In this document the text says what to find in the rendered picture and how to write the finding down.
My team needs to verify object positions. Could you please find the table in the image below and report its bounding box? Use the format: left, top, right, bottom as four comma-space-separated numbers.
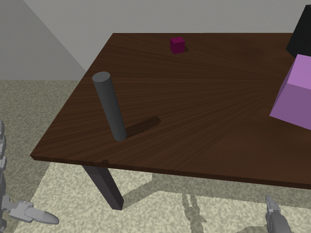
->
30, 33, 311, 210

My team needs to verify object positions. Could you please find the right robot hand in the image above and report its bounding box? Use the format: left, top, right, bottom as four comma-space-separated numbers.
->
265, 195, 291, 233

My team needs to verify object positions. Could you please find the left robot hand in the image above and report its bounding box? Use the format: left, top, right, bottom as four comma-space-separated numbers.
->
0, 119, 59, 225

